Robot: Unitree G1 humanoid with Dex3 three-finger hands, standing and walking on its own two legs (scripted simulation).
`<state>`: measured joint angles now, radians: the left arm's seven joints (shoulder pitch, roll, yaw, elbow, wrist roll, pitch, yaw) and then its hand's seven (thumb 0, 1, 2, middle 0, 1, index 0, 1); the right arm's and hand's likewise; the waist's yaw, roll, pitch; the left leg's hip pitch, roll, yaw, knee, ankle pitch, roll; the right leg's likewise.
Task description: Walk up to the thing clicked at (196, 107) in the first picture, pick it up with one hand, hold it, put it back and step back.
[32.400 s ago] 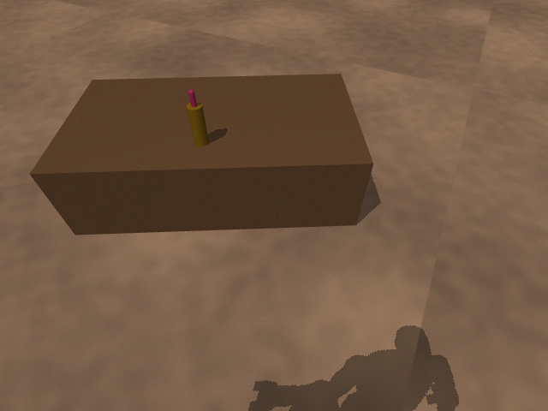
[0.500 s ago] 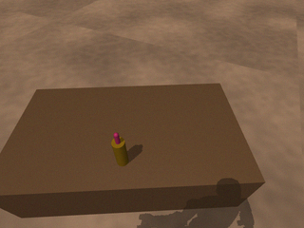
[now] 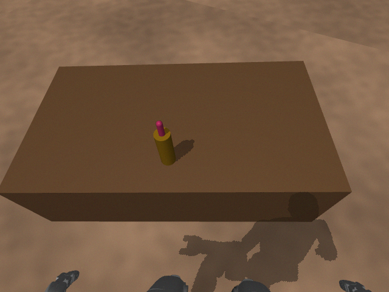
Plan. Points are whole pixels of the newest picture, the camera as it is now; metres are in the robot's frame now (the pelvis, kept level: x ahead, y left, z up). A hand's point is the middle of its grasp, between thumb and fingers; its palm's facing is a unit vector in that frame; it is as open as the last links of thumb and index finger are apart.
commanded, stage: step back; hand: left
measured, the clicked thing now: (164, 142) +0.61 +0.15 -0.25
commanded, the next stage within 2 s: none
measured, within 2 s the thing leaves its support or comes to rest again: neither
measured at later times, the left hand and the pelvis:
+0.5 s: hand out of the picture -0.01 +0.27 -0.15, palm faces -0.08 -0.91 -0.40, open 7.3 cm; pelvis -0.11 +0.01 -0.01, yaw -4 degrees
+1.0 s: hand out of the picture -0.14 +0.32 -0.15, palm faces -0.03 -0.93 -0.38, open 7.3 cm; pelvis -0.25 +0.05 +0.01, yaw -3 degrees
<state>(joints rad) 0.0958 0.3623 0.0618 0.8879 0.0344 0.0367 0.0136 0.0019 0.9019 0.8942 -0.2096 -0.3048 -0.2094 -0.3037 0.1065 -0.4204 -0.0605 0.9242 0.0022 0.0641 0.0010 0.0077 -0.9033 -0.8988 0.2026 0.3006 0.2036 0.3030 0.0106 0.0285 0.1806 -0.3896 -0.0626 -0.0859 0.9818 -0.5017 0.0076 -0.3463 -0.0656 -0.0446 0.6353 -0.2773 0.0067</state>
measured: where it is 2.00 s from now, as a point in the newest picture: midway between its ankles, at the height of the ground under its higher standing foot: outside the picture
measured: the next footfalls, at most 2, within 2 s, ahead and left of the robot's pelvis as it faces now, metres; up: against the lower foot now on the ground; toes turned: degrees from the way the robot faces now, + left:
left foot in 0.08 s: +0.00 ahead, +0.13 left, +0.00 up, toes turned -1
right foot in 0.44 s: -0.08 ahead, -0.10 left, +0.00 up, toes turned -2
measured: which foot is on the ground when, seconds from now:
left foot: up 0.00-0.06, down 0.08-0.46, up 0.48-0.76, down 0.78-1.00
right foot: down 0.00-0.10, up 0.12-0.42, down 0.44-0.80, up 0.82-1.00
